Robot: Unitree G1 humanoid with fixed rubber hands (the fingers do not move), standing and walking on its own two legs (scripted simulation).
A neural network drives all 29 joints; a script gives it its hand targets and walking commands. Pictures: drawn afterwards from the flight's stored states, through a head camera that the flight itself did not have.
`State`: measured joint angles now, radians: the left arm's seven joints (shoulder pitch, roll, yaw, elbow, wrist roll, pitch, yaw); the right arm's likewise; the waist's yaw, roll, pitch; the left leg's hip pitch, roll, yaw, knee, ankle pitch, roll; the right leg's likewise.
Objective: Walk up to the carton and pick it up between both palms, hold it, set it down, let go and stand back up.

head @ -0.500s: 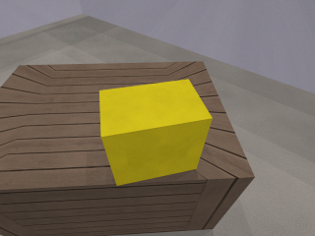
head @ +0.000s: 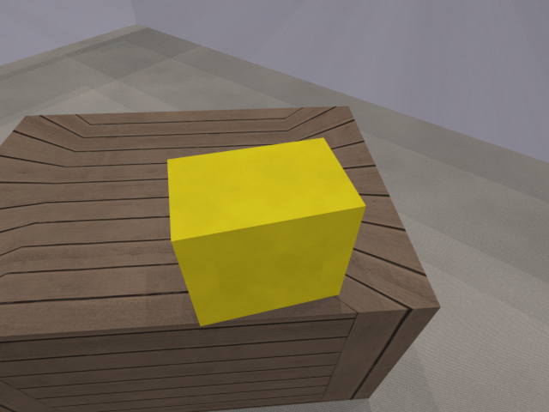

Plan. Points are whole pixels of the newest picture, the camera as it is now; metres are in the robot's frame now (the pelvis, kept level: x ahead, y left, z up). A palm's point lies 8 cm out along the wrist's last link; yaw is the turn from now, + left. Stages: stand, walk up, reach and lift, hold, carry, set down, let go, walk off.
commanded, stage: stand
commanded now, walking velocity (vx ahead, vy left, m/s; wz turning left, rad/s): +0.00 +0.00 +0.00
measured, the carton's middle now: (261, 233) +0.44 +0.04 +0.00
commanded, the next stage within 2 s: none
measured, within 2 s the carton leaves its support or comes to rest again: neither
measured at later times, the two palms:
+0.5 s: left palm out of the picture +0.08 +0.27 -0.11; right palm out of the picture +0.05 -0.27 -0.11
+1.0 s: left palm out of the picture +0.08 +0.26 -0.11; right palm out of the picture +0.04 -0.27 -0.11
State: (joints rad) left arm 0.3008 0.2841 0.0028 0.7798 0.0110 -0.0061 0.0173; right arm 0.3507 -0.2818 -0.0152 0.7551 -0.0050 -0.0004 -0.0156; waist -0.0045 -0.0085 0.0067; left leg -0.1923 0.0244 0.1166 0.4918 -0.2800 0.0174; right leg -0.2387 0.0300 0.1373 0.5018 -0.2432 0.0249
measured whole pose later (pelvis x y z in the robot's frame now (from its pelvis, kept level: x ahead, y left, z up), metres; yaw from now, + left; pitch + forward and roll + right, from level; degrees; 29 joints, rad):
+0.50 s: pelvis +0.00 +0.00 +0.00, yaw -1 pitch -1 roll +0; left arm 0.30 0.28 0.00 0.80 0.01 0.00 0.02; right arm 0.36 -0.28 -0.01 0.77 0.00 0.00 -0.02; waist -0.01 -0.01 0.01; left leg -0.19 0.03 0.13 0.49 -0.28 0.02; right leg -0.24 0.03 0.15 0.50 -0.24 0.03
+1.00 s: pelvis +0.00 +0.00 +0.00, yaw -2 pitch -1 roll +0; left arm 0.29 0.28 0.00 0.82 0.01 0.00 0.02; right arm 0.36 -0.29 -0.01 0.79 0.00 0.00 -0.02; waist -0.01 -0.01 0.01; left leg -0.18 0.03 0.14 0.49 -0.29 0.01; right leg -0.24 0.04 0.16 0.50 -0.24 0.03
